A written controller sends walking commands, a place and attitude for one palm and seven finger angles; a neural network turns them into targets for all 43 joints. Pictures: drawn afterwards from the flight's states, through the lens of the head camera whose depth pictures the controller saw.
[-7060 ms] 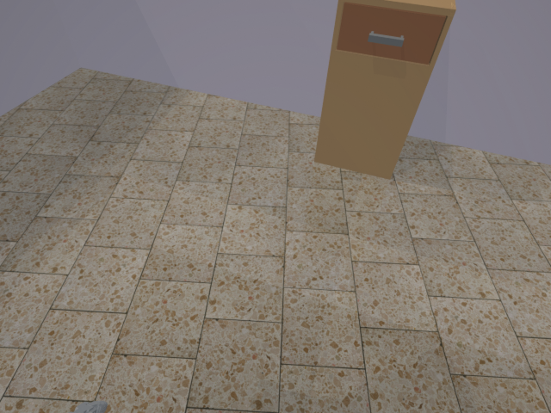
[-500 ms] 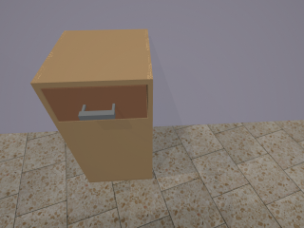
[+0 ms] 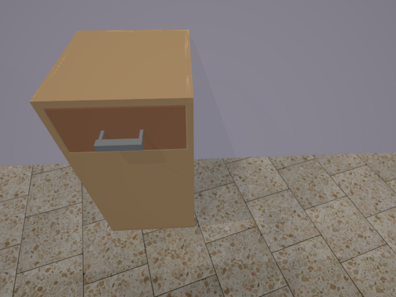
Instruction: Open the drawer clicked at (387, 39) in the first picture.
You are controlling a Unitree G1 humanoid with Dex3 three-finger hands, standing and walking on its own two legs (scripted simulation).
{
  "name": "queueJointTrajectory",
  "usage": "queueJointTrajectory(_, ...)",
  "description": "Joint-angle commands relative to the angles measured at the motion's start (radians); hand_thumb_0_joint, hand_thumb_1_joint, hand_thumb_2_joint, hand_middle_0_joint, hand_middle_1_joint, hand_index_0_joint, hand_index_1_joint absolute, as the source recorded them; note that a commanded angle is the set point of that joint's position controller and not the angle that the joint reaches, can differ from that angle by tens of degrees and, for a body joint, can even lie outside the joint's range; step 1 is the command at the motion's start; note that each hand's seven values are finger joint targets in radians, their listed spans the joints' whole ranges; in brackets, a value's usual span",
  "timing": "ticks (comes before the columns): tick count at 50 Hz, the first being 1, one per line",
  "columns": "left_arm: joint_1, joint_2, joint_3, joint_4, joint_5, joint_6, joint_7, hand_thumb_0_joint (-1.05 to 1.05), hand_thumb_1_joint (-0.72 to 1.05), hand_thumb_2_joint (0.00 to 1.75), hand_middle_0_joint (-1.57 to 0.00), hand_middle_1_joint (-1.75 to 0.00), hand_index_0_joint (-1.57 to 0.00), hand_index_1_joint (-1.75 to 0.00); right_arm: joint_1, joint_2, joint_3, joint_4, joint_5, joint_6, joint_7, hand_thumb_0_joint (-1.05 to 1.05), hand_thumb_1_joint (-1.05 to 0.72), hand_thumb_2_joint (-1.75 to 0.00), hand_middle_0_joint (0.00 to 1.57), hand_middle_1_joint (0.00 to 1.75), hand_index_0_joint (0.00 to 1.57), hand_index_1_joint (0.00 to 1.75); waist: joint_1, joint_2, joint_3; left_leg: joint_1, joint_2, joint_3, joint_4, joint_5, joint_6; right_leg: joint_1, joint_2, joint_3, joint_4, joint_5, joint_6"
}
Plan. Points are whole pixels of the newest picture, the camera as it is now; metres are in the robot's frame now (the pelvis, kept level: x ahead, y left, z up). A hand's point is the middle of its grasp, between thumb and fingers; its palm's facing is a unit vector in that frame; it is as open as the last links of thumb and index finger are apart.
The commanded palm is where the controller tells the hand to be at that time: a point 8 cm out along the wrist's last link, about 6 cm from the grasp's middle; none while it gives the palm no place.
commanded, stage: look again from close up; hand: left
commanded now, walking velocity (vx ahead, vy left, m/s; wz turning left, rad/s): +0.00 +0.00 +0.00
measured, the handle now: (120, 139) +0.54 +0.26 -0.04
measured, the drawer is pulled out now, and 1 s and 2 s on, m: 0.00 0.00 0.00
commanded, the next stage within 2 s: raise the hand with hooked fingers in 0.58 s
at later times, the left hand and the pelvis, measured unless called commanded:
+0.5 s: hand out of the picture +0.04 +0.20 -0.18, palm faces +0.02 -0.98 -0.22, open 7.4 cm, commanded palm none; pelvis +0.02 +0.02 -0.01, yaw +0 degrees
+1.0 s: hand (92, 261) +0.20 +0.23 -0.05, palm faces -0.02 -0.17 -0.98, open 8.1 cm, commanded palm +0.15 +0.25 -0.03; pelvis -0.02 +0.01 -0.04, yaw -3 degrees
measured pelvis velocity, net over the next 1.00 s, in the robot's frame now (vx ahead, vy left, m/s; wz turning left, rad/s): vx -0.02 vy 0.01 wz -0.05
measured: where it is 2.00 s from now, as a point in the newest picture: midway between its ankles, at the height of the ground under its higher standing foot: outside the picture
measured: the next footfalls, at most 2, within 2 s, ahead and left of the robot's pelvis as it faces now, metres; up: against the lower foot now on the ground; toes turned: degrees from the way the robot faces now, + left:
none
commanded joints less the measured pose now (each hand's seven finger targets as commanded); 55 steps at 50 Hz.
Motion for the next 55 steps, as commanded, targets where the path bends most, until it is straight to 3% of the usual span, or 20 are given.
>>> queueJointTrajectory(1,0.076,0.088,0.012,-0.018,-0.003,-0.019,0.010,0.00,0.90,0.90,-0.20,-0.30,-0.20,-0.30,0.065,-0.082,-0.015,-0.017,0.002,-0.012,-0.006,0.00,-0.90,-0.90,0.20,0.30,0.20,0.30,0.004,-0.008,0.059,0.050,0.072,-0.079,-0.048,0.082,0.031,-0.116,-0.119,0.105,-0.120,0.108,0.006)
queueJointTrajectory(2,0.081,0.088,0.011,-0.017,-0.002,-0.017,0.011,0.00,0.90,0.90,-0.20,-0.30,-0.20,-0.30,0.057,-0.084,-0.015,-0.018,0.002,-0.010,-0.006,0.00,-0.90,-0.90,0.20,0.30,0.20,0.30,0.004,0.000,0.067,0.051,0.072,-0.081,-0.044,0.070,0.030,-0.127,-0.116,0.108,-0.122,0.096,0.007)
queueJointTrajectory(3,0.149,0.135,0.011,-0.010,0.022,-0.052,0.037,0.00,0.90,0.90,-0.20,-0.30,-0.20,-0.30,-0.078,-0.121,-0.016,-0.107,0.006,-0.032,0.009,0.00,-0.90,-0.90,0.20,0.30,0.20,0.30,0.058,-0.066,0.120,-0.103,0.058,-0.046,0.206,0.019,0.000,-0.129,-0.180,0.192,-0.124,0.542,0.055)
queueJointTrajectory(4,0.095,0.165,0.014,-0.064,0.018,-0.062,0.032,0.00,0.90,0.90,-0.20,-0.30,-0.20,-0.30,-0.008,-0.068,-0.017,-0.140,0.000,-0.019,0.015,0.00,-0.90,-0.90,0.20,0.30,0.20,0.30,-0.019,-0.080,0.041,-0.106,0.025,-0.061,0.220,-0.156,0.016,-0.096,-0.231,0.204,-0.115,0.454,0.007)
queueJointTrajectory(6,0.033,0.148,0.013,-0.103,0.013,-0.066,0.023,0.00,0.90,0.90,-0.20,-0.30,-0.20,-0.30,0.042,-0.071,-0.017,-0.128,-0.002,-0.019,0.019,0.00,-0.90,-0.90,0.20,0.30,0.20,0.30,-0.044,-0.058,-0.005,-0.062,0.021,-0.050,0.196,-0.100,0.018,-0.121,-0.195,0.172,-0.092,0.252,-0.060)
queueJointTrajectory(11,0.067,0.131,0.010,-0.107,0.003,-0.052,0.017,0.00,0.90,0.90,-0.20,-0.30,-0.20,-0.30,0.043,-0.118,-0.009,-0.130,-0.003,-0.039,0.005,0.00,-0.90,-0.90,0.20,0.30,0.20,0.30,-0.003,0.038,-0.039,-0.007,0.065,-0.097,0.109,0.232,0.055,-0.060,-0.103,0.089,0.036,0.314,-0.023)
queueJointTrajectory(18,0.048,0.151,0.005,-0.118,0.004,-0.023,0.010,0.00,0.90,0.90,-0.20,-0.30,-0.20,-0.30,0.011,-0.147,-0.001,-0.127,-0.005,-0.028,0.005,0.00,-0.90,-0.90,0.20,0.30,0.20,0.30,0.011,0.020,0.070,-0.048,0.062,-0.111,0.034,0.112,0.064,-0.085,-0.093,0.083,0.003,0.131,-0.006)
queueJointTrajectory(33,0.039,0.176,0.006,-0.102,0.003,-0.020,0.005,0.00,0.90,0.90,-0.20,-0.30,-0.20,-0.30,-0.013,-0.173,0.002,-0.093,-0.001,-0.031,0.004,0.00,-0.90,-0.90,0.20,0.30,0.20,0.30,0.016,0.011,0.023,0.034,0.066,-0.104,0.007,0.204,0.064,-0.046,-0.113,0.075,-0.019,0.195,0.011)
queueJointTrajectory(34,0.091,0.190,0.009,-0.085,0.022,-0.045,0.041,0.00,0.90,0.90,-0.20,-0.30,-0.20,-0.30,-0.089,-0.195,-0.010,-0.166,0.007,-0.039,0.007,0.00,-0.90,-0.90,0.20,0.30,0.20,0.30,0.036,-0.029,0.080,-0.038,0.070,-0.082,0.223,0.362,0.032,-0.119,-0.160,0.147,-0.039,0.611,0.035)
queueJointTrajectory(35,-0.688,0.562,0.056,-1.605,0.199,-0.187,0.068,0.00,0.88,0.89,-0.20,-0.32,-0.20,-0.32,-0.061,-0.345,-0.026,-0.490,0.052,-0.181,-0.023,0.00,-0.90,-0.90,0.20,0.30,0.20,0.30,-0.039,0.310,-0.428,0.249,-0.018,-0.078,0.065,0.536,0.064,-0.103,-0.049,0.124,0.116,0.572,-0.020)
queueJointTrajectory(36,-0.204,0.463,0.049,-1.343,0.230,-0.107,0.145,0.00,0.85,0.88,-0.20,-0.33,-0.20,-0.33,-0.091,-0.261,-0.018,-0.446,0.030,-0.289,-0.062,0.00,-0.90,-0.90,0.20,0.30,0.20,0.30,0.037,0.471,-0.425,0.424,0.046,-0.123,0.028,0.709,0.033,-0.231,-0.019,0.010,0.241,0.151,-0.024)
queueJointTrajectory(37,0.040,0.255,-0.044,-1.219,0.214,0.051,0.200,0.00,0.83,0.87,-0.21,-0.34,-0.21,-0.34,-0.119,-0.221,-0.042,-0.425,0.058,-0.318,-0.068,0.00,-0.90,-0.90,0.20,0.30,0.20,0.30,-0.006,0.318,-0.275,0.251,0.048,-0.134,-0.025,0.586,-0.005,-0.334,0.002,-0.041,0.326,-0.079,0.009)
queueJointTrajectory(38,0.058,0.123,-0.136,-1.157,0.273,0.077,0.199,0.00,0.81,0.86,-0.21,-0.36,-0.21,-0.36,-0.122,-0.201,-0.035,-0.424,0.051,-0.320,-0.063,0.00,-0.90,-0.90,0.20,0.30,0.20,0.30,-0.018,0.180,-0.153,0.132,0.044,-0.124,-0.003,0.491,0.014,-0.364,-0.006,-0.033,0.289,-0.090,0.014)
queueJointTrajectory(40,-0.024,0.292,-0.057,-1.206,0.489,0.057,0.256,0.00,0.76,0.84,-0.21,-0.39,-0.21,-0.39,-0.169,-0.273,-0.055,-0.512,0.002,-0.282,-0.044,0.00,-0.90,-0.90,0.20,0.30,0.20,0.30,-0.012,0.022,-0.134,-0.062,-0.006,-0.104,0.114,0.109,0.034,-0.374,-0.001,0.000,0.152,-0.008,-0.007)
queueJointTrajectory(42,0.110,0.297,-0.035,-1.124,0.685,0.056,0.315,0.00,0.71,0.82,-0.21,-0.42,-0.21,-0.42,-0.205,-0.273,-0.058,-0.609,-0.026,-0.225,-0.025,0.00,-0.90,-0.90,0.20,0.30,0.20,0.30,0.039,-0.023,-0.196,-0.160,-0.052,-0.084,0.190,0.027,0.041,-0.368,0.013,0.071,0.152,-0.047,-0.024)
queueJointTrajectory(43,0.182,0.291,-0.035,-1.069,0.796,0.053,0.348,0.00,0.69,0.81,-0.22,-0.43,-0.22,-0.43,-0.216,-0.264,-0.067,-0.630,-0.040,-0.184,-0.014,0.00,-0.90,-0.90,0.20,0.30,0.20,0.30,0.064,-0.143,-0.209,-0.217,-0.055,-0.070,0.221,0.018,0.034,-0.398,0.030,0.083,0.186,-0.070,-0.030)
queueJointTrajectory(45,0.285,0.188,-0.107,-0.983,0.942,0.045,0.383,0.00,0.64,0.79,-0.22,-0.47,-0.22,-0.47,-0.268,-0.257,-0.077,-0.676,-0.051,-0.112,0.023,0.00,-0.90,-0.90,0.20,0.30,0.20,0.30,0.092,-0.259,-0.117,-0.355,-0.058,-0.056,0.261,-0.063,0.029,-0.470,0.021,0.111,0.209,-0.102,-0.036)
queueJointTrajectory(47,0.302,0.245,-0.052,-1.024,1.037,0.013,0.411,0.00,0.60,0.77,-0.22,-0.50,-0.22,-0.50,-0.321,-0.250,-0.077,-0.724,-0.038,-0.059,0.054,0.00,-0.90,-0.90,0.20,0.30,0.20,0.30,0.144,-0.208,-0.159,-0.397,-0.072,-0.046,0.284,-0.068,0.028,-0.433,0.010,0.166,0.227,-0.055,-0.048)
queueJointTrajectory(49,0.205,0.300,-0.024,-1.128,1.097,0.000,0.445,0.00,0.55,0.75,-0.22,-0.53,-0.22,-0.53,-0.358,-0.244,-0.069,-0.765,-0.034,-0.023,0.067,0.00,-0.90,-0.90,0.20,0.30,0.20,0.30,0.151,-0.124,-0.215,-0.404,-0.083,-0.037,0.309,-0.075,0.033,-0.422,-0.002,0.184,0.254,-0.046,-0.047)
queueJointTrajectory(55,-0.197,0.410,0.059,-1.314,1.090,0.010,0.533,0.00,0.41,0.69,-0.24,-0.62,-0.24,-0.62,-0.348,-0.221,-0.074,-0.777,-0.048,0.012,0.024,0.00,-0.90,-0.90,0.20,0.30,0.20,0.30,0.060,-0.003,-0.344,-0.308,-0.094,-0.048,0.409,-0.101,0.057,-0.474,-0.019,0.244,0.245,-0.064,-0.020)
